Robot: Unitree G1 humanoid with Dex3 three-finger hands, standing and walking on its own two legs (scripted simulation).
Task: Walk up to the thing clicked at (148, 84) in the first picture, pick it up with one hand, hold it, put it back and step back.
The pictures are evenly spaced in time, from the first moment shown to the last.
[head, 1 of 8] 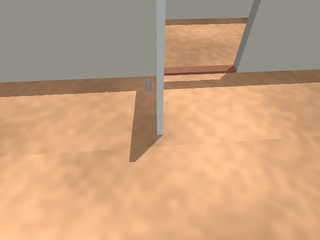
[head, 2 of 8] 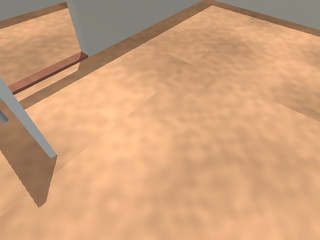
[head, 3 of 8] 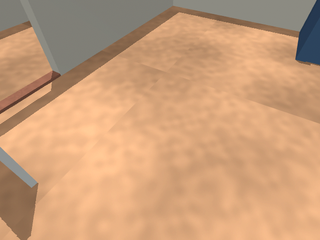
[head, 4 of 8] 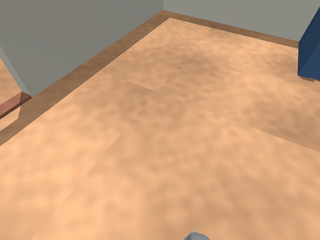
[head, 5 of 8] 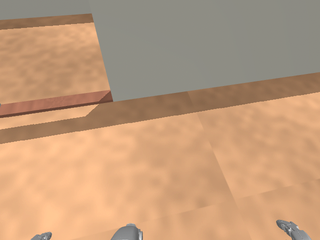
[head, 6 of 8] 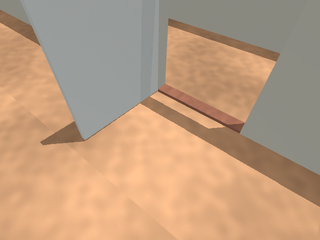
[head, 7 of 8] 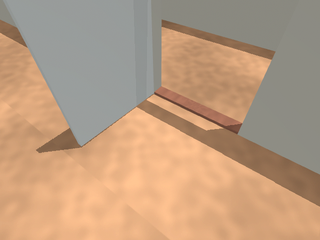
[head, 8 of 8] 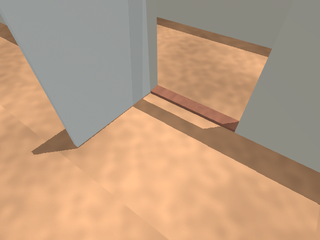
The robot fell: no
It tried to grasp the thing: no
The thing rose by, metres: 0.00
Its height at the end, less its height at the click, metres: +0.00
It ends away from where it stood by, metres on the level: 0.00
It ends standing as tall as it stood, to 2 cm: yes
